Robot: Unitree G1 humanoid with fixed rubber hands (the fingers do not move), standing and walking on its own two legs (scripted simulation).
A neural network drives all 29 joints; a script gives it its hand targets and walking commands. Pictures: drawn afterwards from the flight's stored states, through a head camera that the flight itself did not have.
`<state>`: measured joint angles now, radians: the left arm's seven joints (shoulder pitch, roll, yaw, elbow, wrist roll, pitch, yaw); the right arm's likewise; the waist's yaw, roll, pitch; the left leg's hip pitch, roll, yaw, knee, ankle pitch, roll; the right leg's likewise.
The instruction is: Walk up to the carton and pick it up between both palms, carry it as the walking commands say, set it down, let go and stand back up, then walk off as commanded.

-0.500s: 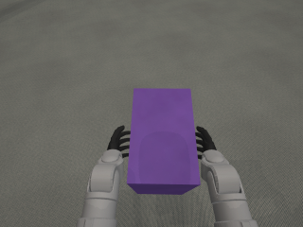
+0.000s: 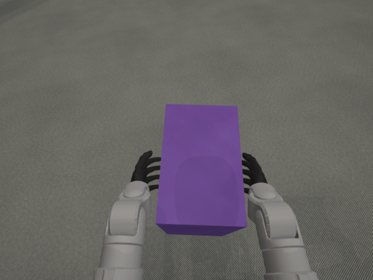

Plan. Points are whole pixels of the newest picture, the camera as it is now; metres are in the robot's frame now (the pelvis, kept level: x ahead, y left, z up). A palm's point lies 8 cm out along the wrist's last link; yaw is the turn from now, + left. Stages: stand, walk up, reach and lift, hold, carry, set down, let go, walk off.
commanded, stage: carry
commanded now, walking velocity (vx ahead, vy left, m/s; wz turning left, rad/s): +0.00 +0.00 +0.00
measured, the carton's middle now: (197, 178) +0.35 +0.00 -0.03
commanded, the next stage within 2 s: none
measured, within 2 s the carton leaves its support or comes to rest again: neither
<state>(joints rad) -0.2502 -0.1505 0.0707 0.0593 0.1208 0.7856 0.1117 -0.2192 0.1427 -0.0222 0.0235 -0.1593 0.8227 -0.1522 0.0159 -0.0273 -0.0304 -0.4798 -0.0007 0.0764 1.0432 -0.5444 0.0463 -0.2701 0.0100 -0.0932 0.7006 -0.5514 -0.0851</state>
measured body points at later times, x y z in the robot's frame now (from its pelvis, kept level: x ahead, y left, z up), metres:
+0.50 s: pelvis +0.31 -0.07 +0.00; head +0.37 -0.07 +0.44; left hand +0.62 +0.08 +0.02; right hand +0.64 -0.17 +0.01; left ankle +0.25 +0.06 -0.64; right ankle +0.16 -0.09 -0.71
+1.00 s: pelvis +0.65 -0.15 +0.00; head +0.73 -0.16 +0.45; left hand +0.96 +0.00 +0.02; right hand +0.98 -0.24 +0.01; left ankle +0.55 -0.02 -0.61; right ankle +0.51 -0.18 -0.71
